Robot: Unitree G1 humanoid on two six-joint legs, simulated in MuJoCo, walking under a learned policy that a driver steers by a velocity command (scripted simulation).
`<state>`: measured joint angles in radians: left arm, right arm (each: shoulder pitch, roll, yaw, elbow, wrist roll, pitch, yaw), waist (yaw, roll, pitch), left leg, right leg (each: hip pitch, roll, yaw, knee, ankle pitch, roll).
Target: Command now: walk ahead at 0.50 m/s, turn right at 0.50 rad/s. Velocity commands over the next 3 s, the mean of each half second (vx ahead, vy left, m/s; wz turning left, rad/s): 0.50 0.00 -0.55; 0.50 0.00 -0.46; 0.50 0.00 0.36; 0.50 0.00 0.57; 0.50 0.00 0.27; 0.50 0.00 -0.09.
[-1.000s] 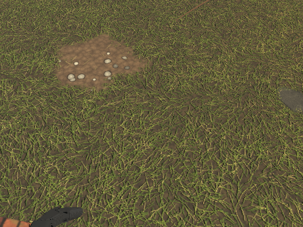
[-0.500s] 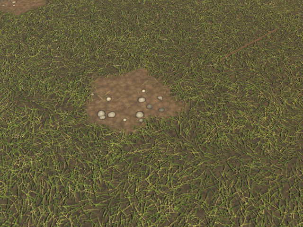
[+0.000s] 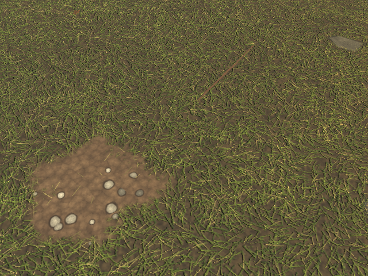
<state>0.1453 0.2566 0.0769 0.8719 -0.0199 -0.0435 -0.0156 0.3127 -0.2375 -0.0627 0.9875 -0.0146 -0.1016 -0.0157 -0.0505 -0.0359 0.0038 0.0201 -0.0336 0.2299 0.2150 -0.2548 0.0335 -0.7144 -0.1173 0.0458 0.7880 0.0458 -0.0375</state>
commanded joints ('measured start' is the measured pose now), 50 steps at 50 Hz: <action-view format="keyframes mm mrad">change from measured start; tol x32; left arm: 1 -132 14 -9 -105 2 -11 -23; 34 319 24 -4 -222 -15 -20 32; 50 -110 45 -18 -306 5 -34 -11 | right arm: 1 7 -164 -34 -47 12 3 -13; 27 -401 -119 -12 -318 23 -22 28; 34 53 -324 -80 -233 -13 -38 28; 50 5 -216 -42 -180 42 6 29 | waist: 1 -17 58 99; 11 178 -112 -367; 32 1 -91 -108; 34 9 381 -353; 50 -18 105 29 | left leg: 1 -2 309 -55 -76 379 116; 8 15 290 31 513 995 34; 10 -688 -6 -106 1209 -283 -77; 11 -805 14 -326 1265 -298 -43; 30 -473 37 -296 259 207 -42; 32 -211 67 -300 223 205 14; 34 342 457 -960 136 -61 241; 50 -164 241 -308 -42 285 166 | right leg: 1 -36 4 -51 -94 15 -14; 8 486 189 -180 -220 -183 -148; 11 1138 -221 772 -507 -337 -406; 18 516 -48 270 -568 70 -280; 30 585 -24 353 -388 -116 -159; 36 -113 110 131 552 -527 12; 50 143 53 -42 -141 -86 48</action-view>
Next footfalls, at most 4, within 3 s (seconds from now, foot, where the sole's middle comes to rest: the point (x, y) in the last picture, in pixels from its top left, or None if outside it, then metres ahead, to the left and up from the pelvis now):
0.18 right None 0.27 -0.13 -0.78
0.64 left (186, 252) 0.59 -0.01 -0.78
1.14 right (276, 228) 0.67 -0.36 -0.78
1.64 left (223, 157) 1.03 -0.20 -0.78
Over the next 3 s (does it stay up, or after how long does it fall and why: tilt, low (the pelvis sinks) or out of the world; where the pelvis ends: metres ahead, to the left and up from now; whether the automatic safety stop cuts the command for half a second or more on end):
stays up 1.57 -0.21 0.00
